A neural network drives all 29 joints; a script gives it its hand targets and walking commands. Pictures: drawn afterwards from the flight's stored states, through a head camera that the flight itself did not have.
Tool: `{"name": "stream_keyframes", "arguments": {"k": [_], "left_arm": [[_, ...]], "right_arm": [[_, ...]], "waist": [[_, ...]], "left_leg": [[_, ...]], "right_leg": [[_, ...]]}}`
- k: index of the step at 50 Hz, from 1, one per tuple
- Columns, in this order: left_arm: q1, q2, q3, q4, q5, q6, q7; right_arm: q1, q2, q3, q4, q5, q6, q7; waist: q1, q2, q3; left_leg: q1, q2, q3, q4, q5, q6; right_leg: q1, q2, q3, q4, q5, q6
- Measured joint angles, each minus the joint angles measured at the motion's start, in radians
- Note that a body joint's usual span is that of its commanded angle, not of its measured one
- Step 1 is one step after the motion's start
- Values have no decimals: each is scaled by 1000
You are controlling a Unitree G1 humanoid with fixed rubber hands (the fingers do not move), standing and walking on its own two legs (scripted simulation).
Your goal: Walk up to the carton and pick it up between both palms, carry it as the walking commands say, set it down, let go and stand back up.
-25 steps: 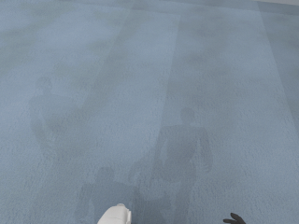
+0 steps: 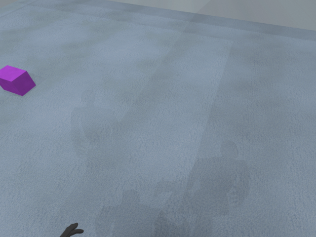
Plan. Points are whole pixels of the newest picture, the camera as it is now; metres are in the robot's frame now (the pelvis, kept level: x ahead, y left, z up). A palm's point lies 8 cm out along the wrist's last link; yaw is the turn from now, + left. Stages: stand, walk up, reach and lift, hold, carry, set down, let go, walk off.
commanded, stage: walk up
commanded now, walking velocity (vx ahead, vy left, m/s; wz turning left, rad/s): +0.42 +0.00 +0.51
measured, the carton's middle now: (14, 80) +1.50 +1.42 -0.68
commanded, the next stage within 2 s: none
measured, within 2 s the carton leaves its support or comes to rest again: neither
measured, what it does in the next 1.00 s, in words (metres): walks ahead, turning left: left foot, then right foot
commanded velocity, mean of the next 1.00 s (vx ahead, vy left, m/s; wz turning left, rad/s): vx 0.47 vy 0.00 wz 0.38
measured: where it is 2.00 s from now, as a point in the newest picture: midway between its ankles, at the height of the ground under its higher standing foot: (94, 160)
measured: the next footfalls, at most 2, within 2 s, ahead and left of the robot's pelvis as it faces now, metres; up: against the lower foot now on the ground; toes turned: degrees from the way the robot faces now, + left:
left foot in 0.44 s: +0.13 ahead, +0.20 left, +0.00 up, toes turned +23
right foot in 0.94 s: +0.45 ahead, +0.15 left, +0.00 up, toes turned +15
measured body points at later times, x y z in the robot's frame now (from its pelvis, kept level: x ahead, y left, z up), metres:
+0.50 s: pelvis +0.09 +0.09 -0.01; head +0.10 +0.13 +0.44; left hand -0.03 +0.31 -0.17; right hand +0.30 -0.09 -0.12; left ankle +0.09 +0.18 -0.73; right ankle +0.02 -0.10 -0.69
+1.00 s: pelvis +0.30 +0.19 -0.02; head +0.34 +0.20 +0.43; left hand +0.38 +0.46 -0.14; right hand +0.33 -0.04 -0.17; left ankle +0.11 +0.19 -0.70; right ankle +0.41 +0.14 -0.73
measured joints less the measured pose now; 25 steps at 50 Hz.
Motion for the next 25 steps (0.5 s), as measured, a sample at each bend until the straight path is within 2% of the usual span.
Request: {"name": "stream_keyframes", "arguments": {"k": [1, 3, 6, 9, 15, 21, 22, 23, 24, 25], "left_arm": [[9, -2, -2, 3, 5, -6, -4], [35, 1, -2, 12, 7, -18, -9], [96, 0, 2, 36, 4, -43, -12], [167, -12, 3, 69, 3, -64, -21], [275, -33, 12, 109, 2, -80, -35], [320, -25, 28, 132, -10, -64, -43], [323, -20, 31, 135, -13, -59, -44], [316, -10, 33, 141, -14, -52, -45], [298, -2, 34, 146, -13, -43, -47], [274, 1, 32, 146, -9, -36, -49]], "right_arm": [[8, -2, -1, 10, 0, 6, 4], [16, -3, -7, 27, -3, 9, 18], [17, -13, -16, 30, -13, -11, 44], [17, -35, -24, 31, -18, -22, 57], [-12, -58, -24, 38, 1, -23, 71], [-70, -22, -6, 11, 11, -54, 66], [-70, -12, -2, 5, 7, -66, 62], [-75, 6, -1, 4, -1, -81, 54], [-77, 24, 2, 4, -9, -98, 45], [-67, 39, 5, 5, -13, -113, 37]], "waist": [[-2, 1, -6], [3, -14, -11], [11, -36, -11], [15, -40, -24], [45, -32, -36], [74, -38, -42], [76, -45, -47], [78, -69, -41], [80, -87, -33], [77, -87, -30]], "left_leg": [[-41, 6, 16, 102, -73, -14], [-116, 21, 48, 307, -104, -34], [-173, 62, 68, 488, -37, -53], [-190, 108, 72, 540, 22, -67], [-151, 161, 83, 366, 14, -84], [-44, 154, 131, 74, -40, -62], [-12, 144, 145, 16, -22, -48], [-3, 122, 156, 4, 31, -15], [-2, 105, 162, 23, 29, 12], [3, 98, 155, 30, 15, 29]], "right_leg": [[9, -7, -17, -15, 3, -9], [43, -27, -42, -70, 12, -14], [103, -50, -64, -154, 43, -6], [153, -67, -92, -209, 54, 5], [236, -88, -170, -257, 33, 39], [259, -115, -240, -190, -51, 100], [248, -129, -247, -144, -83, 107], [219, -160, -229, -52, -137, 97], [163, -169, -171, 94, -186, 79], [94, -145, -108, 257, -230, 67]]}}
